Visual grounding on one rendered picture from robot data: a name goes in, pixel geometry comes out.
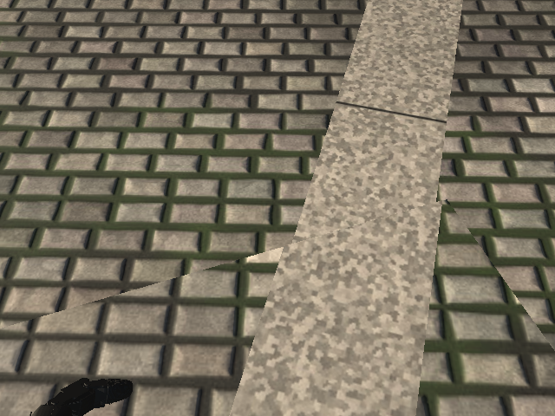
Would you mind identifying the robot left hand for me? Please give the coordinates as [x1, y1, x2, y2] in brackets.
[29, 378, 133, 416]

